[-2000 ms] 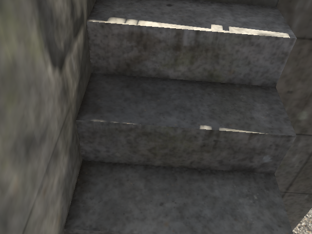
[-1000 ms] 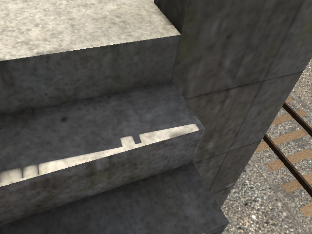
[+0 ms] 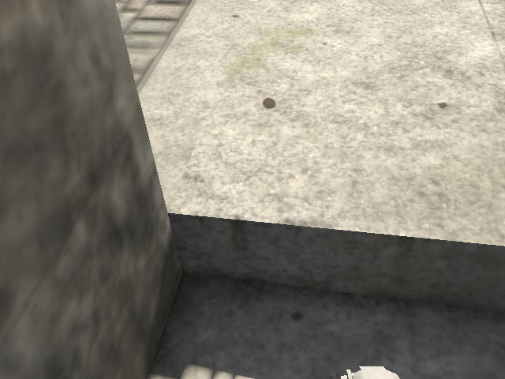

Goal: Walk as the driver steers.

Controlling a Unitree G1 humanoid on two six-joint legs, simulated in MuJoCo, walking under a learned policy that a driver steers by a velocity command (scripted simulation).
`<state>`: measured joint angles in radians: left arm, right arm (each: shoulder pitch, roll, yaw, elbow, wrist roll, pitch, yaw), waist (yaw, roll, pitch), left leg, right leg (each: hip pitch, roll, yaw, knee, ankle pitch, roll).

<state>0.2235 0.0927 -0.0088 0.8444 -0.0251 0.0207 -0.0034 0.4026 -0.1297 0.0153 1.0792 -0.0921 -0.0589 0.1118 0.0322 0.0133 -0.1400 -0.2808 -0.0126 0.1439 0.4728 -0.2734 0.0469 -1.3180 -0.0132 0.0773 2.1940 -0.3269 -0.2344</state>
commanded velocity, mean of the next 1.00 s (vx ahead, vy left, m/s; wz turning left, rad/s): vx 0.50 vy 0.00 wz -0.19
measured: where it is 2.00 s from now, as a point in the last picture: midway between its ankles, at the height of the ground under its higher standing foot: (395, 189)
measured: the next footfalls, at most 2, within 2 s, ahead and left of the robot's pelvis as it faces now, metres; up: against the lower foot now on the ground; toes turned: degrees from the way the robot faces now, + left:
right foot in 0.20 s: +0.17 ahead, -0.16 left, +0.19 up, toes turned -5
left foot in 0.84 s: +0.41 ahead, -0.12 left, +0.39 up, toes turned -14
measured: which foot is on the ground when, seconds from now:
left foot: down 0.00-0.26, up 0.28-0.82, down 0.84-1.00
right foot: up 0.00-0.18, down 0.20-0.86, up 0.88-1.00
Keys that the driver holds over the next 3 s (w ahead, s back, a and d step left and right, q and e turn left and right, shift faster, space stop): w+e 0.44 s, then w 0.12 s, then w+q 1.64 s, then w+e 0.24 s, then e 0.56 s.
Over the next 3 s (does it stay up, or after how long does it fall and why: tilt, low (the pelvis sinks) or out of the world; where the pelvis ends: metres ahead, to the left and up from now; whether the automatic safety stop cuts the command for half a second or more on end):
stays up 0.90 -0.06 0.59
